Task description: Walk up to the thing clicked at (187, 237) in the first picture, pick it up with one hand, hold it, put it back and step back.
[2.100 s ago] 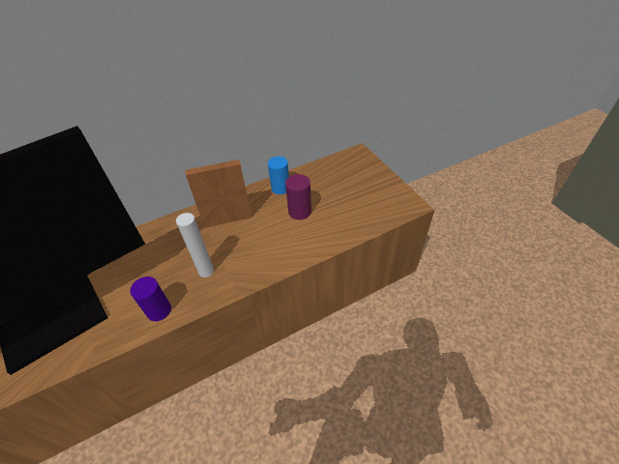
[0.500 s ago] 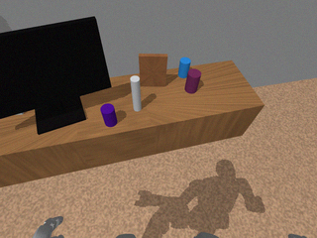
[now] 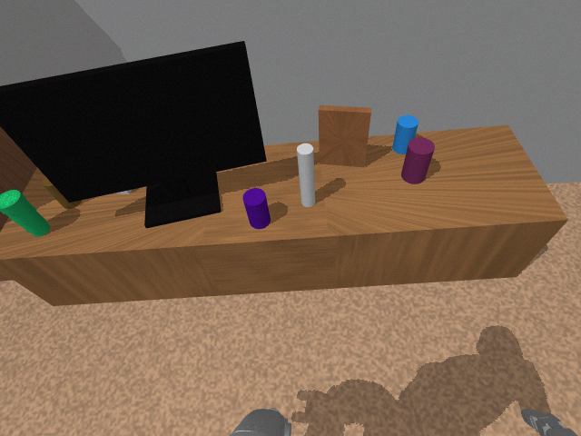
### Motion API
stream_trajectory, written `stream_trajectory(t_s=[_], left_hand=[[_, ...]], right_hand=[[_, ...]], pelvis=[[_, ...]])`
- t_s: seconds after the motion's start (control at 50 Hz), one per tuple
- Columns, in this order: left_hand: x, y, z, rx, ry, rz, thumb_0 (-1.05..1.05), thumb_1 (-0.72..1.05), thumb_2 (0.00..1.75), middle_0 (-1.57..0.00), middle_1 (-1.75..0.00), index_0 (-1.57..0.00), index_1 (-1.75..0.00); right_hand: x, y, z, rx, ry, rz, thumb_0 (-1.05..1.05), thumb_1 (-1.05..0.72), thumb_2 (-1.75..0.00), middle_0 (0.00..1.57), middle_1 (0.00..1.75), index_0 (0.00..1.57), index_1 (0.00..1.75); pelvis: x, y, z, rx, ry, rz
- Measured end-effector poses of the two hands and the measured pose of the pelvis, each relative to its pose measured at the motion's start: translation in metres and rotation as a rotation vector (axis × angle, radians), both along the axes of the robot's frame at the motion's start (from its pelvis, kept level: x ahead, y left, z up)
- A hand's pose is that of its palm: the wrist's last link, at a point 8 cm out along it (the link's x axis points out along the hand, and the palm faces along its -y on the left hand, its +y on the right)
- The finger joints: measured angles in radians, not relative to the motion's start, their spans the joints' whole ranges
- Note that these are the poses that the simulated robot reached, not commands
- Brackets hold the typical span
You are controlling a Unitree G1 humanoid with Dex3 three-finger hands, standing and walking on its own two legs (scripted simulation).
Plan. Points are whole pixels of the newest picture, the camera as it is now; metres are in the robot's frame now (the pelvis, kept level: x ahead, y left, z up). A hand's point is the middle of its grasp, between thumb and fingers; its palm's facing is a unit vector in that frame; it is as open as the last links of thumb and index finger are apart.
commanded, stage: walk up
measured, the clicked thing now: (306, 177) +0.81 +0.03 -0.30
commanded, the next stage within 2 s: stand in 1.40 s
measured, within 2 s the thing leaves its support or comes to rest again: neither
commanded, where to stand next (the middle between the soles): +0.07 -0.01 m, yaw +2 degrees
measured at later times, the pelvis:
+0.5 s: pelvis -0.01 -0.01 +0.00, yaw +5 degrees
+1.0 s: pelvis -0.01 +0.00 +0.02, yaw +6 degrees
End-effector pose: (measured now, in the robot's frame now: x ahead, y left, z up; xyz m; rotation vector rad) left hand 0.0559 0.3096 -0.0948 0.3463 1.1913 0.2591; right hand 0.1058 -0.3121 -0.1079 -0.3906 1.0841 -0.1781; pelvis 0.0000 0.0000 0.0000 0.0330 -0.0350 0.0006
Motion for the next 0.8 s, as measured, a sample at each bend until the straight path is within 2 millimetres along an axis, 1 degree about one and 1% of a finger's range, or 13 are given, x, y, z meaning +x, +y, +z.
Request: stream_trajectory(t_s=[0.08, 0.12, 0.16, 0.2, 0.24, 0.3, 0.36, 0.42, 0.48, 0.6, 0.7, 0.8], left_hand=[[-0.008, 0.000, 0.004, 0.003, -0.013, 0.001, 0.00, 0.90, 0.90, -0.21, -0.30, -0.21, -0.30], [-0.012, 0.005, -0.001, 0.001, -0.021, 0.013, 0.00, 0.90, 0.90, -0.21, -0.30, -0.21, -0.30], [-0.016, 0.012, -0.009, -0.003, -0.025, 0.030, 0.00, 0.90, 0.90, -0.21, -0.30, -0.21, -0.30], [-0.020, 0.015, -0.016, -0.010, -0.019, 0.054, 0.00, 0.90, 0.90, -0.20, -0.30, -0.21, -0.30], [-0.023, 0.011, -0.019, -0.025, -0.011, 0.075, 0.00, 0.90, 0.90, -0.20, -0.30, -0.21, -0.30], [-0.024, 0.004, -0.019, -0.046, -0.015, 0.081, 0.00, 0.90, 0.90, -0.20, -0.30, -0.20, -0.30], [-0.027, -0.003, -0.021, -0.045, -0.029, 0.072, 0.00, 0.90, 0.90, -0.20, -0.30, -0.20, -0.30], [-0.033, -0.010, -0.018, -0.040, -0.025, 0.065, 0.00, 0.90, 0.90, -0.20, -0.30, -0.21, -0.30], [-0.036, -0.011, -0.014, -0.037, -0.016, 0.058, 0.00, 0.90, 0.90, -0.20, -0.30, -0.21, -0.30], [-0.027, -0.003, -0.006, -0.036, -0.030, 0.064, 0.00, 0.90, 0.90, -0.20, -0.30, -0.21, -0.30], [-0.014, 0.004, -0.003, -0.035, -0.049, 0.063, 0.00, 0.90, 0.90, -0.20, -0.30, -0.21, -0.30], [-0.005, 0.007, -0.001, -0.040, -0.054, 0.058, 0.00, 0.90, 0.90, -0.20, -0.30, -0.21, -0.30]], right_hand=[[0.004, 0.004, 0.001, 0.014, 0.017, 0.036, 0.01, -0.91, -0.90, 0.21, 0.30, 0.20, 0.30], [0.005, 0.007, 0.000, 0.010, 0.031, 0.054, 0.01, -0.91, -0.90, 0.21, 0.30, 0.20, 0.30], [0.005, 0.012, -0.002, 0.001, 0.039, 0.065, 0.01, -0.91, -0.90, 0.21, 0.30, 0.20, 0.30], [0.003, 0.019, 0.000, -0.002, 0.041, 0.073, 0.01, -0.91, -0.90, 0.21, 0.30, 0.20, 0.30], [0.002, 0.023, 0.004, 0.005, 0.036, 0.082, 0.01, -0.91, -0.90, 0.21, 0.30, 0.20, 0.30], [0.003, 0.023, 0.008, 0.009, 0.030, 0.086, 0.01, -0.91, -0.90, 0.21, 0.30, 0.20, 0.30], [0.011, 0.020, 0.005, 0.019, 0.010, 0.084, 0.01, -0.90, -0.90, 0.21, 0.30, 0.21, 0.30], [0.019, 0.018, 0.004, 0.036, -0.006, 0.076, 0.01, -0.91, -0.90, 0.21, 0.30, 0.20, 0.30], [0.023, 0.019, 0.004, 0.047, -0.016, 0.074, 0.01, -0.91, -0.90, 0.21, 0.30, 0.20, 0.30], [0.014, 0.023, 0.007, 0.060, 0.028, 0.068, 0.01, -0.91, -0.90, 0.21, 0.30, 0.20, 0.30], [0.003, 0.028, 0.009, 0.057, 0.076, 0.063, 0.01, -0.91, -0.90, 0.21, 0.30, 0.20, 0.30], [-0.002, 0.029, 0.012, 0.051, 0.098, 0.049, 0.01, -0.91, -0.90, 0.21, 0.30, 0.20, 0.30]], pelvis=[[-0.001, 0.000, 0.003, -0.007, 0.010, 0.022], [-0.002, 0.001, 0.000, -0.015, 0.012, 0.039], [-0.003, 0.003, -0.006, -0.011, 0.005, 0.055], [-0.004, 0.002, -0.006, 0.014, -0.010, 0.052], [-0.004, 0.002, -0.003, -0.004, -0.014, 0.067], [-0.005, -0.001, 0.000, -0.021, -0.013, 0.076], [-0.007, -0.006, -0.003, -0.028, -0.017, 0.072], [-0.009, -0.009, -0.002, -0.047, -0.027, 0.087], [-0.009, -0.007, 0.000, -0.034, -0.026, 0.090], [-0.008, -0.002, 0.008, -0.036, -0.021, 0.091], [-0.008, -0.001, 0.013, -0.038, -0.019, 0.093], [-0.007, 0.002, 0.017, -0.040, -0.018, 0.094]])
